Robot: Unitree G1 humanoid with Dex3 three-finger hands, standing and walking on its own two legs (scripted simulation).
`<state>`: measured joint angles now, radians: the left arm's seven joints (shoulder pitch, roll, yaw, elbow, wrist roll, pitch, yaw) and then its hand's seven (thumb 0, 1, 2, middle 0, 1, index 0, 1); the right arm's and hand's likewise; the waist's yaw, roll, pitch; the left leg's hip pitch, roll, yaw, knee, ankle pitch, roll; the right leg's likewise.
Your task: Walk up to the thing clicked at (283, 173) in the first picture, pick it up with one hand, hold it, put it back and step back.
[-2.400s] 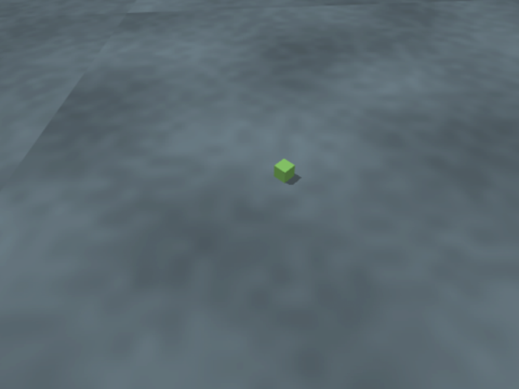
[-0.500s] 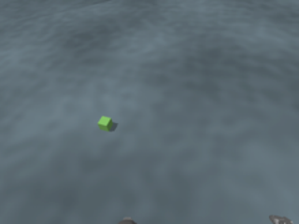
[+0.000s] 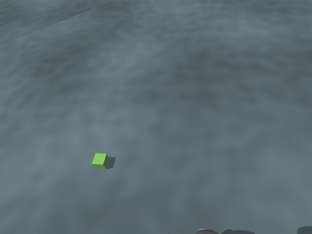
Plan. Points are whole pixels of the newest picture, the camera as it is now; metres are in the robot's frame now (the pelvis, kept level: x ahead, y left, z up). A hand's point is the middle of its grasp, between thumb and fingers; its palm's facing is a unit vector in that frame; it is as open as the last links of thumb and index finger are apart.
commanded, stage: walk up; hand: left
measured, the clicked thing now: (101, 161) +0.72 +0.45 -0.71
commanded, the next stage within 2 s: none
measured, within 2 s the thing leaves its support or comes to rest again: neither
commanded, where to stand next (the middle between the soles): +0.30 +0.21 m, yaw -11 degrees
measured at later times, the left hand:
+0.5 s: hand out of the picture +0.18 +0.49 -0.14, palm faces -0.11 -0.85 -0.52, open 7.4 cm
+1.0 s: hand (26, 179) +0.36 +0.46 -0.11, palm faces -0.21 -0.88 -0.43, open 7.4 cm
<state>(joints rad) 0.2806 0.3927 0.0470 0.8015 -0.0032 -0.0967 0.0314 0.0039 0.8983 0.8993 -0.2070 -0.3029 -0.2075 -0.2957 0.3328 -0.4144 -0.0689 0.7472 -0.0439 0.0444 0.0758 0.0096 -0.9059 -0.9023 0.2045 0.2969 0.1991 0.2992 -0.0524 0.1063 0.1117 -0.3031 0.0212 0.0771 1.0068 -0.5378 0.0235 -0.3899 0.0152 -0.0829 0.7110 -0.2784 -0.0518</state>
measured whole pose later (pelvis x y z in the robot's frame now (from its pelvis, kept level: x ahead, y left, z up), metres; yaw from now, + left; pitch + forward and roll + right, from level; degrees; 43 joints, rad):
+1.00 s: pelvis +0.20 +0.22 +0.02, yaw -12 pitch -3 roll +1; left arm 0.21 0.36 0.01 0.83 0.00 -0.06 0.02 0.00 0.90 0.90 -0.21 -0.30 -0.21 -0.30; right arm 0.27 -0.39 -0.04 0.82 0.00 0.01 0.02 0.01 -0.91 -0.90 0.21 0.30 0.20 0.30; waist -0.01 0.03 0.14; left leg -0.41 0.01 0.00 1.06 -0.53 0.00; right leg -0.32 0.00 0.01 0.62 -0.25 -0.05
